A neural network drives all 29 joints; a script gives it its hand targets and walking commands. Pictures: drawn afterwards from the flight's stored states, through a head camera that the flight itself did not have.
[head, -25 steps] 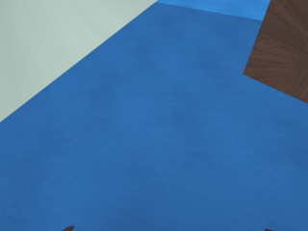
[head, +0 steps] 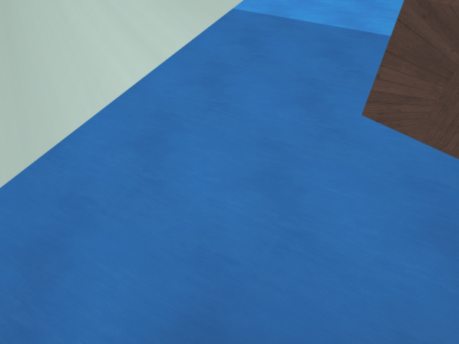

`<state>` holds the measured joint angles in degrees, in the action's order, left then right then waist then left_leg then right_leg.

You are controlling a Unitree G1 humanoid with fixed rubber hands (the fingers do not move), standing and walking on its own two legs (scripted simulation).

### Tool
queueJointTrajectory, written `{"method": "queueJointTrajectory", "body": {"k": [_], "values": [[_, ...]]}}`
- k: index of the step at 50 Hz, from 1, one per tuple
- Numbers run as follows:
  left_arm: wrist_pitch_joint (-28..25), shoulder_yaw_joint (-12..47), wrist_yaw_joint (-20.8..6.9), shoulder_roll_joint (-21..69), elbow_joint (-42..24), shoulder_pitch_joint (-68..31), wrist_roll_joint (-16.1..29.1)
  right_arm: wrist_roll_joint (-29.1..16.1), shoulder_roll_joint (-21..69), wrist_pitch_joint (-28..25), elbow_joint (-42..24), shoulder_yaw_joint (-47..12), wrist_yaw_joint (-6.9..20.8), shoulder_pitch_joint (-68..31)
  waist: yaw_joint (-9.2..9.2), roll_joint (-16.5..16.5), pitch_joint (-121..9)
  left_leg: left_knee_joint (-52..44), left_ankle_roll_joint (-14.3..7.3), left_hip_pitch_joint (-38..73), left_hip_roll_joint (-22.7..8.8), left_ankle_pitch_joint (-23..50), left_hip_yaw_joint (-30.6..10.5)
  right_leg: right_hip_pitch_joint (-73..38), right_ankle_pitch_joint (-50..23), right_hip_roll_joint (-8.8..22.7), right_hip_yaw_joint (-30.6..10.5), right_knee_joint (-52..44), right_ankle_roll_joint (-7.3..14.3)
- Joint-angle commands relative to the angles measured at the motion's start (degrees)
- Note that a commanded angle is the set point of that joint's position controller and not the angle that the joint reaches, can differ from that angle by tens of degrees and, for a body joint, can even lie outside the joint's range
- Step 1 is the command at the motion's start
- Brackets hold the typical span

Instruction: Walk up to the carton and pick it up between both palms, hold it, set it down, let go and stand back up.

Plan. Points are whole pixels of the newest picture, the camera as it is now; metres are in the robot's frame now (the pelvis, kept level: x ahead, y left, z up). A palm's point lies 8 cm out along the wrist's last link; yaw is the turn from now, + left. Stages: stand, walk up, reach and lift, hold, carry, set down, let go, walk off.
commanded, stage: stand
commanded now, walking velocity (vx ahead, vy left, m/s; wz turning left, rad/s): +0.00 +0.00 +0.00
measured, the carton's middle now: out of the picture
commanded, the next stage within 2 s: walk up in 0.40 s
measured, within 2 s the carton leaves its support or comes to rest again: neither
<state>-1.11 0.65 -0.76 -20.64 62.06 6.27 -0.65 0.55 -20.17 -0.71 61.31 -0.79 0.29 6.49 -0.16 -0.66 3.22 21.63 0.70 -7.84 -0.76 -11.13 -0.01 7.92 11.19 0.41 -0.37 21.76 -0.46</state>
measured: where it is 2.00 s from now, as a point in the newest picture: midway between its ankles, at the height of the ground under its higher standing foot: (332, 293)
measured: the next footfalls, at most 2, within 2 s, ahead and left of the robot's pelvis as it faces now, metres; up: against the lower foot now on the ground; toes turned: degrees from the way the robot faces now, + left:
right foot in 0.92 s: +0.13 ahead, -0.25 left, +0.00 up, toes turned -19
left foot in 1.26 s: +0.32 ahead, -0.08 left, +0.00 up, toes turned -22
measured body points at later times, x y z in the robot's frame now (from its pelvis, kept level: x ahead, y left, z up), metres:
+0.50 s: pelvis +0.00 +0.00 +0.00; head +0.01 -0.01 +0.45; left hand +0.09 +0.30 -0.12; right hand +0.09 -0.30 -0.13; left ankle +0.01 +0.13 -0.75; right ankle +0.01 -0.12 -0.75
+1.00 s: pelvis +0.07 -0.10 -0.04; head +0.05 -0.12 +0.41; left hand +0.25 +0.23 -0.09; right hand +0.08 -0.48 -0.14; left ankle +0.02 +0.09 -0.70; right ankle +0.09 -0.24 -0.75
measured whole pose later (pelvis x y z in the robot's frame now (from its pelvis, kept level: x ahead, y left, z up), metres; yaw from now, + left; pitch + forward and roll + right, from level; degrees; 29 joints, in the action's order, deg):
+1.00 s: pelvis +0.07 -0.10 -0.04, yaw -17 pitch -2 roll +0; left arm -0.5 -7.1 -8.2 -28.1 49.4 12.6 -0.9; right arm 1.4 -31.4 -1.7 53.4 5.9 1.1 10.3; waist -2.6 -4.0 0.6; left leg 59.0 -1.4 -15.5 -8.8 -31.2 3.7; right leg 24.5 17.8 3.0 1.6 44.2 -0.7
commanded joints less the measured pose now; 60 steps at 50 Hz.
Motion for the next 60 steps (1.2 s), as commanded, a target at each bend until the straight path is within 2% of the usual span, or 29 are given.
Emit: {"method": "queueJointTrajectory", "body": {"k": [1, 29, 30, 31, 32, 33, 34, 36, 38, 41, 42, 43, 44, 45, 46, 47, 48, 49, 50, 51, 52, 54, 57, 59, 60], "values": [[-1.16, -2.33, 0.82, -11.26, -3.18, -2.88, 0.05, -0.04, -11.46, -1.34, -3.17, 2.4, -0.69, -2.81, 0.02, 0.13, -4.41, -4.1, -2.17, 0.23, -5.88, 5.2, -5.37, -0.61, -5.09, 6.19, -4.94, -4.42, 2.01], [-0.94, -2.47, 0.89, -11.75, -2.54, -2.59, 0.16, -0.07, -11.86, -1.03, -2.39, 2.39, -0.76, -2.25, 0.06, 0.23, -4.42, -4.87, -1.98, 1.13, -6.14, 6.59, -5.18, -1.35, -6.72, 6.42, -5.01, -5.4, 1.96], [0.7, -6.49, -2.53, -17.22, -9.77, -0.99, -1.82, 0.32, -22.14, -2.59, -6.42, 7.27, -0.25, 0.85, 1.51, -0.09, -5.25, 2.27, -6.01, 10.37, -7.54, -16.89, -3.2, 17.25, 17.19, 2.85, -10.0, 1.72, 4.97], [1.39, -6.55, -4.56, -15.54, -10.95, -3.96, -2.01, 0.79, -23.11, -3.24, -5.9, 8.27, -0.59, 2.92, 3.91, -5.2, -1.19, -2.09, -8.7, 13.07, -14.44, -26.14, -10.75, 29.69, 21.93, 2.91, -7.87, 10.09, 4.57], [1.53, -6.72, -5.58, -14.0, -13.98, -8.1, -2.5, 0.77, -24.68, -3.73, -6.12, 9.17, -0.99, 6.63, 6.33, -10.75, -1.63, -10.42, -12.26, 13.17, -24.36, -28.75, -18.8, 33.04, 15.72, 2.15, -2.03, 24.2, 2.27], [1.57, -7.36, -6.01, -14.58, -15.76, -9.29, -3.31, 0.62, -24.32, -4.35, -7.65, 9.36, -1.15, 6.74, 5.89, -5.5, -2.0, -11.25, -14.21, 11.33, -28.75, -22.65, -19.78, 33.43, 13.86, 5.46, -4.22, 29.62, 0.61], [1.43, -7.85, -6.58, -15.51, -16.01, -7.03, -3.17, 0.55, -23.95, -4.84, -9.21, 9.69, -1.25, 5.99, 4.65, -3.1, -3.59, -11.08, -13.93, 10.15, -27.86, -20.98, -17.72, 31.51, 12.78, 7.13, -5.38, 30.85, 0.43], [1.74, -8.43, -7.8, -16.62, -15.9, -2.81, -2.51, 0.8, -24.19, -5.6, -11.43, 10.38, -1.27, 1.45, 1.99, -4.91, -4.24, -11.17, -12.92, 8.03, -26.13, -20.08, -10.99, 28.77, 11.13, 10.33, -6.06, 30.45, -0.29], [1.75, -8.93, -8.84, -16.15, -16.3, -1.64, -1.49, 1.22, -23.24, -5.84, -13.72, 10.16, -0.76, -1.79, 0.48, -7.52, -2.59, -10.27, -12.03, 3.47, -22.74, -16.33, -2.44, 24.59, 9.08, 10.07, -2.6, 26.65, -0.61], [1.56, -9.17, -9.59, -15.65, -16.57, -0.4, -0.79, 1.61, -23.15, -5.62, -14.65, 10.27, -0.21, -4.22, -0.71, -8.66, -0.9, -6.94, -9.65, -4.15, -18.1, -17.56, 6.7, 16.33, 5.91, 8.39, 2.53, 19.45, 0.04], [1.36, -9.26, -9.5, -15.64, -15.99, 1.64, -0.61, 1.69, -22.98, -5.34, -14.69, 10.16, -0.05, -5.06, -1.67, -8.02, -1.25, -4.28, -9.16, -6.91, -16.74, -18.84, 8.45, 12.03, 5.03, 6.87, 5.04, 18.01, 0.35], [1.13, -9.51, -9.29, -15.86, -14.97, 4.61, -0.6, 1.83, -22.68, -4.95, -14.48, 10.01, 0.01, -5.02, -2.99, -5.19, -2.19, 0.63, -8.76, -9.91, -15.34, -21.62, 10.49, 6.69, 3.26, 5.31, 7.26, 16.07, 0.67], [0.87, -10.09, -8.81, -16.73, -13.6, 8.72, -0.75, 2.04, -21.47, -4.44, -14.3, 9.5, 0.08, -4.32, -4.99, 0.48, -3.56, 9.03, -8.04, -13.22, -13.07, -23.16, 12.75, 1.13, 3.63, 2.93, 8.92, 14.38, 0.98], [0.54, -11.14, -7.93, -18.87, -11.83, 14.88, -0.93, 2.2, -19.14, -3.79, -14.39, 8.59, 0.31, -3.17, -8.22, 10.13, -6.11, 24.7, -6.86, -17.09, -9.06, -19.45, 14.73, -5.28, 8.85, -0.46, 8.39, 12.58, 2.39], [0.39, -12.41, -6.55, -22.61, -11.1, 21.4, -1.04, 1.91, -15.23, -3.59, -16.15, 6.74, 0.66, -3.92, -12.37, 23.6, -4.81, 42.99, -4.84, -29.5, -4.12, -24.45, 14.08, -10.58, 25.03, 5.3, -8.61, 1.87, 6.87], [0.16, -12.63, -6.19, -27.46, -13.09, 16.9, -0.53, 0.37, -15.12, -3.84, -18.21, 6.03, 1.06, -3.84, -8.26, 26.61, -2.07, 49.32, -2.44, -39.34, -0.28, -24.94, 5.89, -6.76, 41.23, 17.13, -41.4, -14.65, 14.51], [0.06, -12.63, -6.15, -28.38, -15.07, 10.85, 0.73, -0.11, -19.36, -4.09, -17.46, 7.24, 1.31, -3.0, -5.36, 16.94, -1.3, 49.39, -2.59, -34.62, -4.4, -22.29, 0.43, -0.64, 46.31, 21.89, -47.68, -18.58, 18.66], [0.02, -12.07, -5.8, -26.43, -16.22, 8.05, 1.29, -0.7, -20.49, -4.53, -16.58, 7.75, 1.54, -0.97, -3.23, 12.51, -1.07, 47.46, -2.57, -33.06, -5.69, -19.25, -0.37, -0.74, 40.51, 19.88, -40.11, -14.76, 16.95], [-0.2, -11.53, -5.18, -24.31, -16.59, 6.06, 1.3, -0.86, -20.36, -4.73, -15.17, 7.7, 1.6, 1.29, -1.81, 10.24, -0.51, 43.29, -2.36, -30.41, -6.72, -16.79, -0.59, 1.0, 31.89, 16.68, -31.11, -10.3, 14.71], [-0.35, -10.74, -4.93, -22.62, -17.06, 4.39, 1.05, -0.69, -20.53, -4.81, -13.99, 7.65, 1.63, 3.51, -0.57, 10.1, -0.59, 38.87, -2.36, -25.63, -6.7, -16.16, -0.05, 4.23, 26.94, 13.74, -26.03, -8.49, 12.79], [-0.5, -9.97, -5.04, -21.13, -17.38, 3.83, 0.93, -0.27, -20.28, -4.75, -13.43, 7.48, 1.87, 4.6, 0.06, 10.32, -0.15, 34.7, -2.48, -21.04, -5.75, -16.02, 1.06, 9.31, 25.74, 11.8, -22.88, -8.7, 11.64], [-0.68, -9.58, -5.42, -21.19, -18.36, 2.69, 0.09, -0.12, -19.59, -4.48, -13.62, 7.44, 2.3, 5.1, 0.31, 12.21, 1.23, 27.79, -2.04, -16.4, -3.95, -15.04, 3.19, 14.41, 25.59, 10.54, -19.87, -9.73, 12.16], [-1.04, -9.2, -5.29, -20.99, -19.36, 2.89, -0.03, -0.02, -19.04, -4.69, -14.5, 7.83, 2.29, 5.84, 1.05, 10.56, 0.39, 20.8, -1.85, -12.91, -3.22, -5.59, 3.53, 14.15, 21.87, 10.2, -19.59, -9.68, 12.0], [-0.96, -9.09, -5.22, -20.85, -20.42, -0.24, 0.0, -0.06, -18.88, -5.08, -13.75, 8.39, 2.14, 10.59, 4.32, 8.99, -1.6, 18.38, -2.18, -3.19, -2.5, -0.84, 4.66, 19.6, 22.97, 9.66, -18.44, -6.45, 11.45], [-0.81, -8.91, -5.15, -20.32, -21.2, -2.7, -0.12, -0.18, -18.84, -5.36, -12.69, 8.79, 1.93, 15.27, 7.38, 7.09, -2.4, 14.97, -2.57, 4.88, -2.32, 2.18, 4.85, 24.69, 24.37, 8.48, -16.84, -2.02, 10.46]]}}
